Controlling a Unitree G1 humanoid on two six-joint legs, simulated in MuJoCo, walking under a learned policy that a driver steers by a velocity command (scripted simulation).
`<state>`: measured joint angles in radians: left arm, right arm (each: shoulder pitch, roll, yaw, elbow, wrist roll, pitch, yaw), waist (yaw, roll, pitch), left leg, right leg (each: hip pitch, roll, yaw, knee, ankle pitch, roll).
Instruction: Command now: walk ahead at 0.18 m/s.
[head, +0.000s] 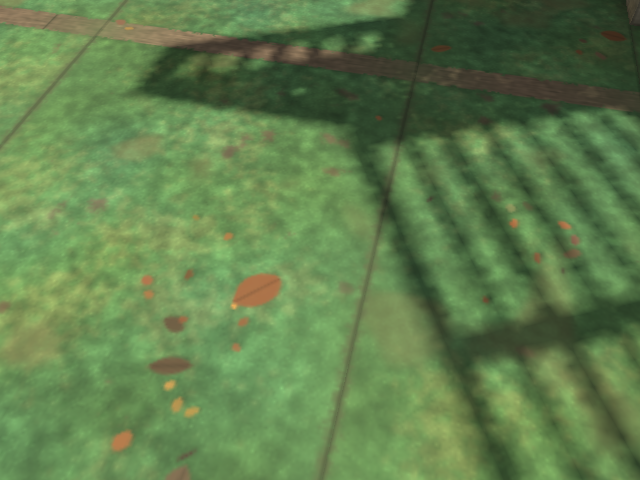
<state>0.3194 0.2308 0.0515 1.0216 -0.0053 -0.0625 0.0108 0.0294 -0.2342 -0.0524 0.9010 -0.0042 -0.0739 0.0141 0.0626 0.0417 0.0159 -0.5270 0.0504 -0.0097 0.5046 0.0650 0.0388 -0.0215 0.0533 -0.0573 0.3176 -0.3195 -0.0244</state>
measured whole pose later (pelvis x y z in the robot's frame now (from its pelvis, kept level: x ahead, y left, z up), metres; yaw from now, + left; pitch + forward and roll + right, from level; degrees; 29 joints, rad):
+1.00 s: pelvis +0.12 -0.01 +0.00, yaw +0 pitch -1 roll +0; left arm 0.23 0.20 0.03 1.09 0.00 -0.01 0.04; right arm 0.13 -0.22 -0.04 1.10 0.00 0.01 -0.04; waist 0.00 0.00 0.04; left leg -0.26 0.02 0.03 0.50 -0.22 0.00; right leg -0.14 -0.02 -0.03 0.49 -0.33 0.01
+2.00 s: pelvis +0.43 -0.02 -0.02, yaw +0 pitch +2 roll +0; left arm 0.00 0.23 0.06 0.89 -0.02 -0.10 -0.04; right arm 0.42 -0.23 -0.04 1.09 0.02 -0.08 -0.01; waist -0.04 0.01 0.05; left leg -0.11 0.02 -0.04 1.01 -0.48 0.02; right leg -0.51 0.02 -0.08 0.61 -0.14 -0.08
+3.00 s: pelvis +1.01 +0.01 -0.01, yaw -5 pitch +2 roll +2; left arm 0.03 0.23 0.05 0.86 -0.02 -0.07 -0.04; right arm 0.35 -0.25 -0.07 1.01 0.00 -0.08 -0.01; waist -0.06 -0.03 0.01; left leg 0.11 -0.03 0.14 0.20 -0.35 0.00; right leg -0.61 -0.06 -0.03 0.57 0.00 -0.07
